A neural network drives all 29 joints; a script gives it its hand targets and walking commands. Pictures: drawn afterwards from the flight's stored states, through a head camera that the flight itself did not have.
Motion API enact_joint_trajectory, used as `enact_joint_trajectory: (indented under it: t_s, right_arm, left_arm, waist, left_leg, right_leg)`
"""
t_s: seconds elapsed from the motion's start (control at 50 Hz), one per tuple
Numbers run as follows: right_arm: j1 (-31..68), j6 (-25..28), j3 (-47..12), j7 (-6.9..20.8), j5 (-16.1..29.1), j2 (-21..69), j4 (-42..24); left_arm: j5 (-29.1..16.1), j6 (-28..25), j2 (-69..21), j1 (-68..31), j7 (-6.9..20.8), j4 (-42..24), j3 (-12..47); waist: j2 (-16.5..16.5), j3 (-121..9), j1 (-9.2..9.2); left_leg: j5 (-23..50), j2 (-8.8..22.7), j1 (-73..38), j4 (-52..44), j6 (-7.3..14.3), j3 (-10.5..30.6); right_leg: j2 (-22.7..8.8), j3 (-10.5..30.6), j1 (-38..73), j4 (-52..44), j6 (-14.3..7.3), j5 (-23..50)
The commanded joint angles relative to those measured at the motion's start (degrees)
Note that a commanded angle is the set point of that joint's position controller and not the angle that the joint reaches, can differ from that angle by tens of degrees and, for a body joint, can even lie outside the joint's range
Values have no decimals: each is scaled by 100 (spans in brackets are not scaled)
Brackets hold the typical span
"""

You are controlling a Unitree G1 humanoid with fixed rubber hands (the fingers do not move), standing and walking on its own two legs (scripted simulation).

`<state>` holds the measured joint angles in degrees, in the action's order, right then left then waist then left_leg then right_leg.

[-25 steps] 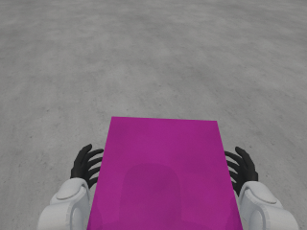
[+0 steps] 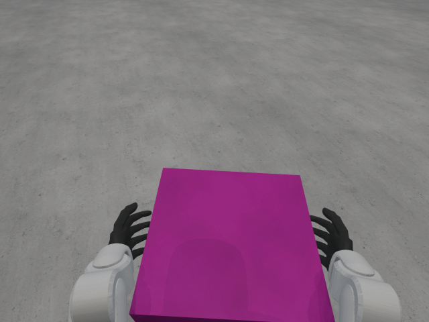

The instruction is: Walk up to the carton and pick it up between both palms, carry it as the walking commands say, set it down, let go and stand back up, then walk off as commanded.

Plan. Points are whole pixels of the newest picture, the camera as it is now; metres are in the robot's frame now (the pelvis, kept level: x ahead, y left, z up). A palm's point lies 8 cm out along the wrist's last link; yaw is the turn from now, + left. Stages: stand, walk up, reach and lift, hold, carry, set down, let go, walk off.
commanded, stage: carry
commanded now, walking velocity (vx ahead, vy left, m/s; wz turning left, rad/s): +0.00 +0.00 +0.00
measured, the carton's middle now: (226, 260) +0.27 +0.00 +0.00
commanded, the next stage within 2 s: hold in 0.98 s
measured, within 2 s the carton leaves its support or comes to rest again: neither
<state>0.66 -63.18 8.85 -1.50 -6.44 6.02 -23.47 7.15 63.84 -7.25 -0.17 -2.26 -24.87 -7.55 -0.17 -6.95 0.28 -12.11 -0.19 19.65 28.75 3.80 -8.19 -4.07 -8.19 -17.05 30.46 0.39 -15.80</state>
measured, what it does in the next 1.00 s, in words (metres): stands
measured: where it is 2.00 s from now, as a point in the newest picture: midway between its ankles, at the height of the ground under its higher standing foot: outside the picture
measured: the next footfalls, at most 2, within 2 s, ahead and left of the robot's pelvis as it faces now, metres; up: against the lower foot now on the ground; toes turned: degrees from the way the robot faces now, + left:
none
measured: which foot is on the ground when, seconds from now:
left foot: down 0.00-1.00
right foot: down 0.00-1.00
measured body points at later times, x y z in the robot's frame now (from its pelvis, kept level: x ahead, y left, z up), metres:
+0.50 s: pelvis -0.02 -0.01 +0.00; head -0.03 -0.01 +0.45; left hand +0.25 +0.16 +0.07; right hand +0.25 -0.20 +0.06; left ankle +0.03 +0.08 -0.73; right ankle +0.00 -0.12 -0.73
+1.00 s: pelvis -0.02 -0.02 +0.00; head -0.02 -0.02 +0.45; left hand +0.26 +0.15 +0.05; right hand +0.26 -0.20 +0.05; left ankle +0.03 +0.08 -0.73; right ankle +0.00 -0.12 -0.73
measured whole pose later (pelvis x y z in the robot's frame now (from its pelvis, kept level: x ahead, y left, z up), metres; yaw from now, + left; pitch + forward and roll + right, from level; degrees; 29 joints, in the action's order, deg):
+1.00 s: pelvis -0.02 -0.02 +0.00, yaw +0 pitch +2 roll +0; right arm 4.6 -51.7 11.0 -0.4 -10.7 7.2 -11.0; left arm 10.0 51.7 -7.3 -5.4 -0.4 -10.3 -9.2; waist 0.4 -3.6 -0.4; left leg -10.7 1.2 21.2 29.7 2.1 -6.6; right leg -1.9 -8.6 -18.3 30.8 -1.9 -14.7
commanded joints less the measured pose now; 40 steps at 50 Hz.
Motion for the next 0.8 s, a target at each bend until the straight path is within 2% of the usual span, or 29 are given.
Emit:
enact_joint_trajectory:
  t_s: [0.0, 0.78]
  right_arm:
    - [2193, 107, -3717, 513, 1557, 3593, -331]
    - [2561, 994, -3592, 877, 1250, 4025, 602]
  left_arm:
    - [-1444, -124, -3509, -2112, 479, -105, 3656]
    - [-1279, -1030, -4007, -2516, 856, 937, 3563]
  waist:
    - [35, -643, -10]
    - [48, -858, -41]
  left_leg:
    - [197, 846, -334, -671, -23, 939]
    - [221, 801, -210, -394, -99, 779]
  right_leg:
    - [-496, 547, 70, -492, -96, 237]
    - [-487, 636, 68, -612, -301, 349]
